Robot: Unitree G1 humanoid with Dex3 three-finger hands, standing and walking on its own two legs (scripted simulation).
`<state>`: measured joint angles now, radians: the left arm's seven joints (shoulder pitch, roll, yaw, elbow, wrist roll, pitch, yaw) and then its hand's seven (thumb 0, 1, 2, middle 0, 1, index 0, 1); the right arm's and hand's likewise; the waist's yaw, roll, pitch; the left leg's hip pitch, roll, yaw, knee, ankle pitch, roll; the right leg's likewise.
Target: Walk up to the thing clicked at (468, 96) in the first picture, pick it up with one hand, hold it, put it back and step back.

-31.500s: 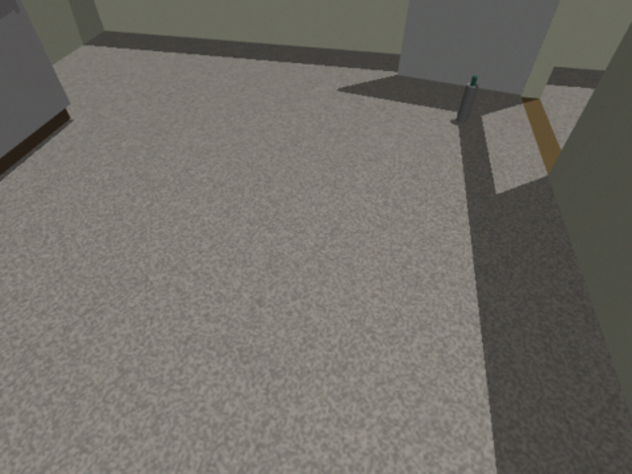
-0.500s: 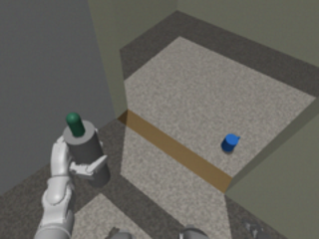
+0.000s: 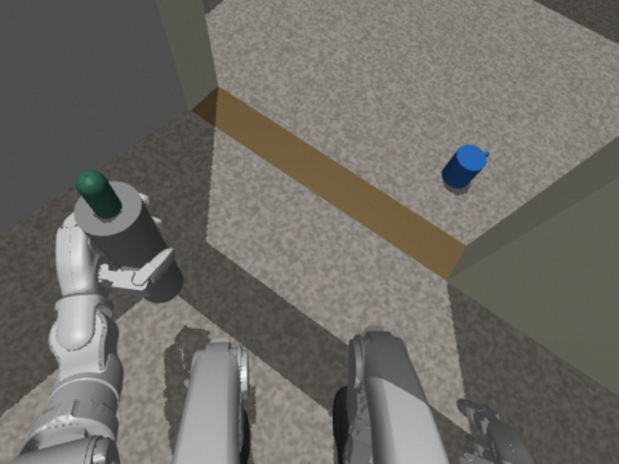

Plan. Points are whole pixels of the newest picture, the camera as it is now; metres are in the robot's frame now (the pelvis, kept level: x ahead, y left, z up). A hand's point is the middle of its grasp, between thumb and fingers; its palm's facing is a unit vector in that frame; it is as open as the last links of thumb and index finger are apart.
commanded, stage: crouch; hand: left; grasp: from the side
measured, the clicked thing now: (133, 243) +0.40 +0.20 -0.04
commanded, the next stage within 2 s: lower in 1.00 s
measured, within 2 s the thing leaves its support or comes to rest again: neither
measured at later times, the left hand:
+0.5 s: hand (160, 267) +0.41 +0.21 -0.19, palm faces +0.17 -0.99 -0.03, open 9.3 cm
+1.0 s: hand (170, 270) +0.43 +0.22 -0.26, palm faces +0.14 -0.99 -0.02, open 9.3 cm
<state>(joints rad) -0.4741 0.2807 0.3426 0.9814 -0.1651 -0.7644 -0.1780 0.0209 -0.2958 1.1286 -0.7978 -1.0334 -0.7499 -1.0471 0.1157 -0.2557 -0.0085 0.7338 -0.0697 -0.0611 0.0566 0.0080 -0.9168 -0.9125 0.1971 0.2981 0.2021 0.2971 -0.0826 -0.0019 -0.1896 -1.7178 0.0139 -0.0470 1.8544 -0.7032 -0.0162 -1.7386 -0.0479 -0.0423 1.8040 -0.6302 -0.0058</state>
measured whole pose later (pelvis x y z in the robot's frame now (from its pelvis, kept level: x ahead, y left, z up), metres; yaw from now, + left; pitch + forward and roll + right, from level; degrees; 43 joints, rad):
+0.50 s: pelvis -0.04 +0.00 -0.14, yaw -1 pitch +31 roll -4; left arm -0.66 0.41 0.47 1.15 -0.09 -0.78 -0.15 0.02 -0.30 1.13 -0.80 -1.03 -0.75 -1.04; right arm 0.11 -0.28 0.04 0.77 -0.11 -0.04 0.08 0.01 -0.92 -0.91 0.20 0.30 0.20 0.30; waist -0.16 -0.02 -0.09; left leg -2.13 -0.01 -0.08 2.29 -0.70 -0.02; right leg -2.14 -0.06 -0.05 2.20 -0.60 0.00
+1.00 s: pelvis -0.04 +0.01 -0.18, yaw -4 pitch +28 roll -7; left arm -0.68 0.49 0.50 1.18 -0.08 -0.79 -0.16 0.02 -0.30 1.13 -0.80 -1.02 -0.76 -1.04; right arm 0.07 -0.31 0.13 0.75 -0.16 -0.01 0.11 0.00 -0.93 -0.92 0.20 0.30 0.20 0.30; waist -0.19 -0.04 0.00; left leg -2.23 -0.01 -0.13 2.44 -0.71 -0.01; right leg -2.21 -0.05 -0.09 2.32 -0.59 0.01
